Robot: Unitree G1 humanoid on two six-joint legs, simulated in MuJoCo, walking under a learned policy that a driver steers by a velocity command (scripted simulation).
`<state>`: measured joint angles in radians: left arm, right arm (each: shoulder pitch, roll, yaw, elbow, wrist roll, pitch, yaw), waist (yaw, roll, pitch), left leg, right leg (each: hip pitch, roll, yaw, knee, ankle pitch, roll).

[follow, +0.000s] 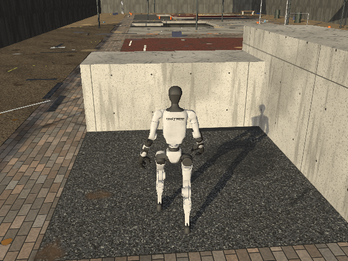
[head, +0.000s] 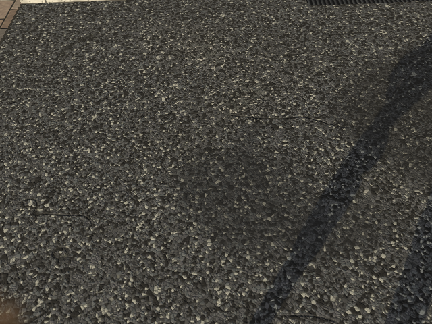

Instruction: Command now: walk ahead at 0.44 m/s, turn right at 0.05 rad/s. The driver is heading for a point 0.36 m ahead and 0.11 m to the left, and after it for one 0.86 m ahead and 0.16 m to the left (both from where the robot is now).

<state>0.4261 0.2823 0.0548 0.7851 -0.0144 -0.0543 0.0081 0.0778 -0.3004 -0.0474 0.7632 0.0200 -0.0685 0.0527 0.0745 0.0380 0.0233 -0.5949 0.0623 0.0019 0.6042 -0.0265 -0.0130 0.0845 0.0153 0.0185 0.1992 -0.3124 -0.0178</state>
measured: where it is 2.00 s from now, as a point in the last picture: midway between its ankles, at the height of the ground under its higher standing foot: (232, 213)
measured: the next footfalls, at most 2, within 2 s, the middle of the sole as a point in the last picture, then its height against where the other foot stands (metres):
left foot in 0.10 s outside the picture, level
right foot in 0.64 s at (281, 305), level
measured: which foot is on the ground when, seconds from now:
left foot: up 0.00-0.08, down 0.10-0.64, up 0.66-1.00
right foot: down 0.00-0.12, up 0.14-0.62, down 0.64-1.00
